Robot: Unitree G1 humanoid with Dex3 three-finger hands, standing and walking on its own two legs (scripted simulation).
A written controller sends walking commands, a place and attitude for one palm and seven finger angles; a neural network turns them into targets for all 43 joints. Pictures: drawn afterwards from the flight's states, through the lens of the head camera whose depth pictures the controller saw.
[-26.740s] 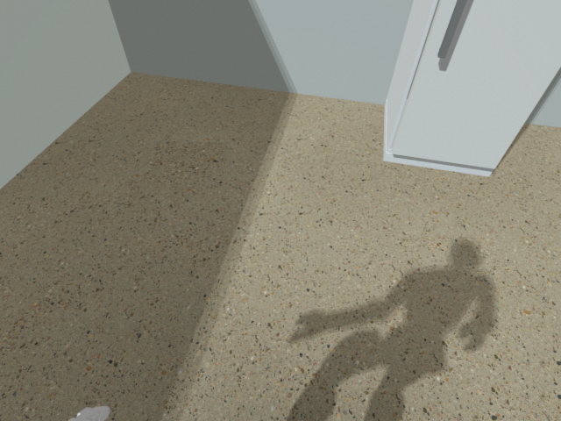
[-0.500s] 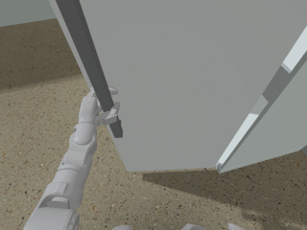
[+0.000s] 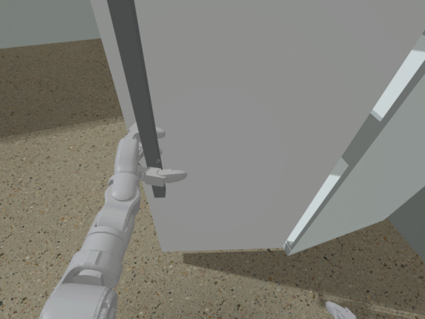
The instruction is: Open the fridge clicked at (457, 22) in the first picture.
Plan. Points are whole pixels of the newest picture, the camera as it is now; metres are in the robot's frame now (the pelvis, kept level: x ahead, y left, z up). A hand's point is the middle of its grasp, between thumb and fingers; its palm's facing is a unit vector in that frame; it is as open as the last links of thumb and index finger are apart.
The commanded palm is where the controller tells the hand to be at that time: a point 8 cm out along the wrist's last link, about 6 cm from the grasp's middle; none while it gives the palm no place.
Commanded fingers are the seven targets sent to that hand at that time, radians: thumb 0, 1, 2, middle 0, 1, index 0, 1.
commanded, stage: loosen the grip on the handle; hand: left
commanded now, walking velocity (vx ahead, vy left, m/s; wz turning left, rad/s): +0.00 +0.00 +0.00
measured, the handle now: (147, 116) +0.46 +0.13 +0.14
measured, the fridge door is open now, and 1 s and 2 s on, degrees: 73 72 72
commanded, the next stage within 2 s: slip the hand off the handle in 0.24 s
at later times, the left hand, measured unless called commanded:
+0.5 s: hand (152, 165) +0.42 +0.13 +0.04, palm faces +0.10 -0.97 -0.22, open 14.2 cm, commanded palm +0.38 +0.19 +0.06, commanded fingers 0.00 -0.55 0.20 -0.25 -1.15 -0.25 -1.15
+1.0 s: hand (114, 173) +0.39 +0.20 +0.05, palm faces +0.11 -0.97 -0.21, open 14.6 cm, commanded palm +0.34 +0.24 +0.06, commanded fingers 0.00 -0.55 0.20 -0.25 -1.15 -0.25 -1.15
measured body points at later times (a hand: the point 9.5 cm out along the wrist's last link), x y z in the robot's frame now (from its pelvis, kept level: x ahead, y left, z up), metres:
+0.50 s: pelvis +0.01 -0.01 +0.00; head +0.04 -0.01 +0.44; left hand +0.40 +0.18 +0.06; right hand +0.09 -0.27 -0.12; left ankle +0.01 +0.11 -0.72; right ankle +0.03 -0.13 -0.72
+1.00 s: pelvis +0.00 -0.01 -0.01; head +0.04 -0.01 +0.44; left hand +0.38 +0.25 +0.06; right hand +0.09 -0.28 -0.12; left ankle +0.01 +0.11 -0.72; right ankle +0.03 -0.13 -0.72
